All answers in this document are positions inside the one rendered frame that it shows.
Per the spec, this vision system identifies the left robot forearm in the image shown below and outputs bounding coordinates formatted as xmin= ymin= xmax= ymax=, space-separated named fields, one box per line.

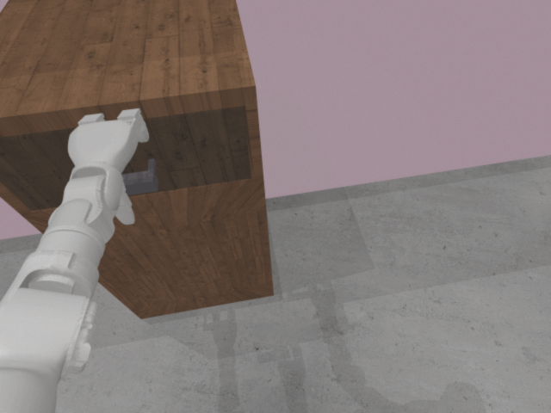
xmin=0 ymin=162 xmax=123 ymax=319

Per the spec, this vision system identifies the handle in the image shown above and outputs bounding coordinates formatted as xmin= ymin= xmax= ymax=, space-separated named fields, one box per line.
xmin=122 ymin=158 xmax=158 ymax=195

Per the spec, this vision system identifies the left robot hand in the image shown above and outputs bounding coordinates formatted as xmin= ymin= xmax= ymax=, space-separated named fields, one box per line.
xmin=68 ymin=108 xmax=149 ymax=225

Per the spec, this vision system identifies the cabinet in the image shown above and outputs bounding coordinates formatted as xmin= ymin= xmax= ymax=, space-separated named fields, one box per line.
xmin=0 ymin=0 xmax=274 ymax=319

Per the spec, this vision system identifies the robot left upper arm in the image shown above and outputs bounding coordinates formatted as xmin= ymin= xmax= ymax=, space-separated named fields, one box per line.
xmin=0 ymin=287 xmax=98 ymax=413

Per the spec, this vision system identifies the drawer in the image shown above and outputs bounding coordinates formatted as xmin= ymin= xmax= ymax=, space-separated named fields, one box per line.
xmin=0 ymin=106 xmax=252 ymax=211

